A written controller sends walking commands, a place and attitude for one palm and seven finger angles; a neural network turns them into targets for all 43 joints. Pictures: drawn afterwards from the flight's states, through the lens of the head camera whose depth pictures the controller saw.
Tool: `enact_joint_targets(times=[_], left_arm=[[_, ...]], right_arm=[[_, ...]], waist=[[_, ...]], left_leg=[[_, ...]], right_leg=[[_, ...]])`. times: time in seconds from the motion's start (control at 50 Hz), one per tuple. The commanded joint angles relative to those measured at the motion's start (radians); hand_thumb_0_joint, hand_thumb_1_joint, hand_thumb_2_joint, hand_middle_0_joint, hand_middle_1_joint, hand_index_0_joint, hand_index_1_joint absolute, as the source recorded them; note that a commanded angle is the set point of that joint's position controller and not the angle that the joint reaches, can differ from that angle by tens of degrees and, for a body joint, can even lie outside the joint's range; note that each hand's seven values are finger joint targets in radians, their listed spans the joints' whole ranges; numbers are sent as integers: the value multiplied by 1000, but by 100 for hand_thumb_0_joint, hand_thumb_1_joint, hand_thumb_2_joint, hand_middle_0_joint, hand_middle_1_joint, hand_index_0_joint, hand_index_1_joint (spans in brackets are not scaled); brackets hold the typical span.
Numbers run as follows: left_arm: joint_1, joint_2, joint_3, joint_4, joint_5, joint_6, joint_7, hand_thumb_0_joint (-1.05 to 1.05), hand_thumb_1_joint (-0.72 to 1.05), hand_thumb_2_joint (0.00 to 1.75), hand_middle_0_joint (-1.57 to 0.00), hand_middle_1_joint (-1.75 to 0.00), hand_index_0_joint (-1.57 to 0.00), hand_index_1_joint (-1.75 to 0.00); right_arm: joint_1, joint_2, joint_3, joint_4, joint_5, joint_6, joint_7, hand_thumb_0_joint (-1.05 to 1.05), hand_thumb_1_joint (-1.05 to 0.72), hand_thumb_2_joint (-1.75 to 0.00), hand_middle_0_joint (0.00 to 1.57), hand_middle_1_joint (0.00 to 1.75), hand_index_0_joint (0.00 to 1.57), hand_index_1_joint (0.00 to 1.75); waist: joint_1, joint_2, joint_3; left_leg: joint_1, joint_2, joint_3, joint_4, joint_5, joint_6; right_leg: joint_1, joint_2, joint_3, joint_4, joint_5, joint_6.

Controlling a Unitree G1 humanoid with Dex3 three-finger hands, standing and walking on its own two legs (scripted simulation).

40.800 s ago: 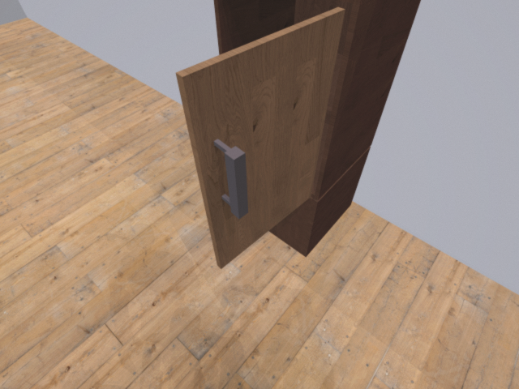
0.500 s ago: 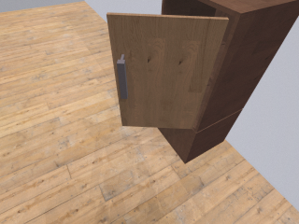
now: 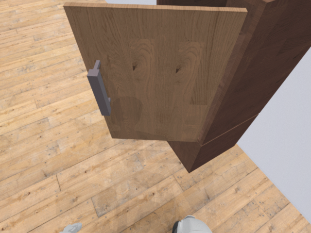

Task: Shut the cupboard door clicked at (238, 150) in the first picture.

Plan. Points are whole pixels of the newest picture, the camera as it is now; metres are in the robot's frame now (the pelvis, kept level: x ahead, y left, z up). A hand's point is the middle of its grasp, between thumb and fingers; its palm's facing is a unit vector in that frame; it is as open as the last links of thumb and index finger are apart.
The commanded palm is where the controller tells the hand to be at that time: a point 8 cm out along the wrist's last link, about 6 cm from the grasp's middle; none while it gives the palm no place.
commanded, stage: come to a stop and stand still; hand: left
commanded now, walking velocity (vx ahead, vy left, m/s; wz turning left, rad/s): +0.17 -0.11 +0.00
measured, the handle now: (102, 89) +0.49 +0.19 +0.05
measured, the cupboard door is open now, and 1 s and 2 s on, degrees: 58 58 58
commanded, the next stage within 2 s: none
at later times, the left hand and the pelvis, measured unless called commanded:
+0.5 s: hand out of the picture +0.09 +0.17 -0.15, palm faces +0.07 -0.97 -0.25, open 7.3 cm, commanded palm none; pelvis +0.07 -0.02 +0.02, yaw +0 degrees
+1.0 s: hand out of the picture +0.05 +0.23 -0.14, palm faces +0.04 -0.97 -0.25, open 7.4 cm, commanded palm none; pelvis +0.00 +0.04 +0.02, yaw -1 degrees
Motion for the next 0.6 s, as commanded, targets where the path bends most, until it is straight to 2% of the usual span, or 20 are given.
enact_joint_targets(times=[0.0,0.04,0.08,0.12,0.14,0.16,0.18,0.2,0.22,0.3,0.34,0.36,0.38,0.4,0.42,0.46,0.48,0.54,0.56,0.58], left_arm=[[105,99,18,-2,7,33,34,0,90,90,-20,-30,-20,-30],[38,73,3,-27,18,26,37,0,90,90,-20,-30,-20,-30],[49,72,-5,-14,15,30,39,0,90,90,-20,-30,-20,-30],[55,55,-14,1,-1,38,35,0,90,90,-20,-30,-20,-30],[68,31,-20,6,-7,43,30,0,90,90,-20,-30,-20,-30],[103,-2,-26,4,-12,53,25,0,90,90,-20,-30,-20,-30],[142,-11,-28,-1,-11,61,26,0,90,90,-20,-30,-20,-30],[126,-2,-23,1,-5,64,30,0,90,90,-20,-30,-20,-30],[142,11,-22,13,-3,65,31,0,90,90,-20,-30,-20,-30],[179,61,-8,7,5,60,33,0,90,90,-20,-30,-20,-30],[182,86,3,-6,8,57,35,0,90,90,-20,-30,-20,-30],[188,104,9,-12,11,55,37,0,90,90,-20,-30,-20,-30],[203,125,13,-10,15,56,39,0,90,90,-20,-30,-20,-30],[217,130,16,-3,15,57,41,0,90,90,-20,-30,-20,-30],[226,119,17,-7,17,64,47,0,90,90,-20,-30,-20,-30],[179,99,14,-26,20,64,52,0,90,90,-20,-30,-20,-30],[166,102,16,-35,21,64,54,0,90,90,-20,-30,-20,-30],[161,119,20,-45,23,63,51,0,90,90,-20,-30,-20,-30],[211,148,9,-72,26,51,95,0,90,90,-20,-30,-20,-30],[178,189,20,-86,21,52,93,0,90,90,-20,-30,-20,-30]], right_arm=[[-47,-82,-23,-129,-18,0,2,0,-90,-90,20,30,20,30],[2,-49,-12,-113,-19,14,4,0,-90,-90,20,30,20,30],[49,-8,6,-89,-14,8,-1,0,-90,-90,20,30,20,30],[84,-3,17,-64,-11,0,-7,0,-90,-90,20,30,20,30],[75,-31,13,-67,-7,-6,-9,0,-90,-90,20,30,20,30],[31,-87,5,-94,-9,-16,-13,0,-90,-90,20,30,20,30],[-42,-138,-5,-138,-11,-13,-17,0,-90,-90,20,30,20,30],[-121,-138,-7,-158,-12,-11,-20,0,-90,-90,20,30,20,30],[-169,-136,-5,-170,-10,-8,-26,0,-90,-90,20,30,20,30],[-176,-168,-35,-205,-12,17,-35,0,-90,-90,20,30,20,30],[-172,-178,-47,-224,-11,33,-34,0,-90,-90,20,30,20,30],[-162,-168,-51,-231,-9,40,-32,0,-90,-90,20,30,20,30],[-164,-145,-51,-236,-6,46,-29,0,-90,-90,20,30,20,30],[-192,-124,-47,-248,-4,53,-25,0,-90,-90,20,30,20,30],[-233,-115,-47,-251,-4,61,-26,0,-90,-90,20,30,20,30],[-252,-112,-45,-250,1,65,-22,0,-90,-90,20,30,20,30],[-245,-110,-44,-247,2,65,-18,0,-90,-90,20,30,20,30],[-256,-99,-33,-241,3,59,-6,0,-90,-90,20,30,20,30],[-241,-155,-43,-319,13,23,-7,0,-90,-90,20,30,20,30],[-241,-116,-40,-327,24,24,-3,0,-90,-90,20,30,20,30]], waist=[[27,-165,-92],[-28,-105,-97],[-30,-69,-123],[-38,-31,-137],[-29,4,-109],[4,148,-86],[39,185,-61],[47,215,-37],[61,218,-46],[39,76,-160],[27,-12,-219],[23,-82,-247],[31,-172,-243],[53,-229,-223],[78,-223,-215],[54,-170,-193],[49,-146,-200],[55,-178,-204],[18,-67,-403],[8,-26,-384]], left_leg=[[-354,53,-39,365,39,31],[-184,46,-3,95,47,12],[-87,-5,46,-153,128,-6],[20,-45,70,-408,315,-22],[43,-20,27,-537,369,-21],[-39,87,-116,-637,470,22],[-169,187,-196,-686,533,82],[-229,181,-178,-677,662,99],[-205,155,-133,-650,756,92],[-10,107,-43,-507,901,62],[1,69,3,-416,813,35],[-23,25,42,-345,695,12],[-88,-33,65,-263,491,-11],[-212,-94,44,-136,99,-28],[-264,-98,-14,7,-15,-23],[-302,-97,-60,111,15,-28],[-292,-94,-51,86,31,-32],[-231,-92,-21,-86,70,-38],[-229,-142,38,-155,1,-51],[-226,-132,47,-264,94,-45]], right_leg=[[119,-313,422,-469,-395,-162],[-15,-249,235,-465,-226,-117],[4,-207,194,-406,-59,-118],[16,-145,135,-327,-43,-71],[17,-114,115,-272,-72,-35],[62,-52,95,-221,-101,20],[158,-22,66,-189,-140,52],[221,-13,47,-150,-83,66],[249,-25,56,-123,-19,65],[209,-61,96,-121,261,55],[229,-110,153,-138,453,32],[259,-169,204,-164,582,-1],[298,-240,259,-201,738,-53],[355,-310,316,-240,876,-128],[357,-334,326,-255,886,-174],[340,-289,266,-262,780,-176],[341,-276,244,-264,731,-166],[329,-248,231,-285,560,-147],[567,-260,394,-173,1147,-119],[601,-296,325,-99,1096,-127]])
